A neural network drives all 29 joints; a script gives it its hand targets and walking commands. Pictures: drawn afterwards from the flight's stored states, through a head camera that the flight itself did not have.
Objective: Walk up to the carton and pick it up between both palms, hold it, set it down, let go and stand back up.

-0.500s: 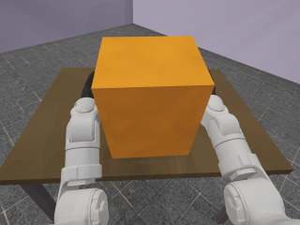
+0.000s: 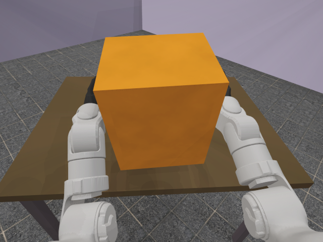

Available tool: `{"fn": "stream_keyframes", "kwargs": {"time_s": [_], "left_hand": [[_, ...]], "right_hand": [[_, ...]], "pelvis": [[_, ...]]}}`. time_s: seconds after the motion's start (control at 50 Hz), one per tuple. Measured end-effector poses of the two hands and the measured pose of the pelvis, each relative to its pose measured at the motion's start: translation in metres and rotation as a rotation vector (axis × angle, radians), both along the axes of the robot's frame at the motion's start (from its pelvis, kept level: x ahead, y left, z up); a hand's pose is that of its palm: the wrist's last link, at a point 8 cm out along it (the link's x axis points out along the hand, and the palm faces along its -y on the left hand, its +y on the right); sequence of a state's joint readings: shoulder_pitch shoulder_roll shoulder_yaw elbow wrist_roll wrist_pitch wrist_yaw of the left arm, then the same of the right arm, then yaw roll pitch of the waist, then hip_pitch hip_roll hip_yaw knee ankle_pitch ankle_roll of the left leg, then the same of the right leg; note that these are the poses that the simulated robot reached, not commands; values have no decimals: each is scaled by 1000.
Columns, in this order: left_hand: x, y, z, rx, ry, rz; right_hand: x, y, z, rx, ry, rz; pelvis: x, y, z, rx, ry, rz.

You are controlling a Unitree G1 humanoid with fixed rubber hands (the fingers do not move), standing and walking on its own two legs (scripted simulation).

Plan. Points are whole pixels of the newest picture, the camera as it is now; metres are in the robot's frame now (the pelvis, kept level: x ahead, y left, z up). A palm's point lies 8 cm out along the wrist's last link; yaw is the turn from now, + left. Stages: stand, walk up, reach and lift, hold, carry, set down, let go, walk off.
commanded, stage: hold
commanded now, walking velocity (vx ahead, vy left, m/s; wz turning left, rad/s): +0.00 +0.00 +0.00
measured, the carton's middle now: (159, 106) +0.36 +0.01 +0.21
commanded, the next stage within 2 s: none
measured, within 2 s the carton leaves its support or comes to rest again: neither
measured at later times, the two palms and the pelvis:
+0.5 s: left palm (92, 105) +0.36 +0.16 +0.21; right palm (222, 97) +0.36 -0.14 +0.23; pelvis +0.00 +0.00 +0.00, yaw +0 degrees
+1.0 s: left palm (92, 105) +0.36 +0.16 +0.21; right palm (222, 96) +0.36 -0.14 +0.23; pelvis +0.00 +0.00 +0.00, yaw +0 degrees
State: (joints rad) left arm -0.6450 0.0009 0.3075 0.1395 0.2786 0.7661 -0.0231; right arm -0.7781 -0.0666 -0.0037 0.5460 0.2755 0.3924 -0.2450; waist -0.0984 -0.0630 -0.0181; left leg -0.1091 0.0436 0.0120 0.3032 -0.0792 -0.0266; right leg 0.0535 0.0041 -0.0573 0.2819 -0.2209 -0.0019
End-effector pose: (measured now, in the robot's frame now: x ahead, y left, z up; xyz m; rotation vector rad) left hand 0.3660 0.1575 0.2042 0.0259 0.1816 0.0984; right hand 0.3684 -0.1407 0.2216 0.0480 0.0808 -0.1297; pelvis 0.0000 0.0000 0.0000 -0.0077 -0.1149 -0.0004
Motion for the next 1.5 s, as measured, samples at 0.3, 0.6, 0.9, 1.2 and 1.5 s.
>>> {"fn": "stream_keyframes", "kwargs": {"time_s": [0.3, 0.6, 0.9, 1.2, 1.5], "left_hand": [[-6, -1, 8, -5, -16, -3], [-4, 0, 13, 0, -9, -5], [-3, -1, 9, -5, -13, -11], [-4, 0, 9, -7, -7, -6], [-4, -2, 13, -7, -17, -11]], "right_hand": [[-6, -1, 7, 10, -12, -1], [-6, -1, 8, 20, -3, -5], [-6, -2, 8, 11, -4, -9], [-6, 0, 8, 17, 5, -7], [-8, -3, 11, 15, -2, -12]], "pelvis": [[0, 0, 0, -1, -6, -5], [-4, 1, 0, -2, 2, -5], [0, 2, 0, -3, 3, -8], [-1, 1, 0, -4, 5, -7], [-1, 1, 0, -3, 3, -10]]}}
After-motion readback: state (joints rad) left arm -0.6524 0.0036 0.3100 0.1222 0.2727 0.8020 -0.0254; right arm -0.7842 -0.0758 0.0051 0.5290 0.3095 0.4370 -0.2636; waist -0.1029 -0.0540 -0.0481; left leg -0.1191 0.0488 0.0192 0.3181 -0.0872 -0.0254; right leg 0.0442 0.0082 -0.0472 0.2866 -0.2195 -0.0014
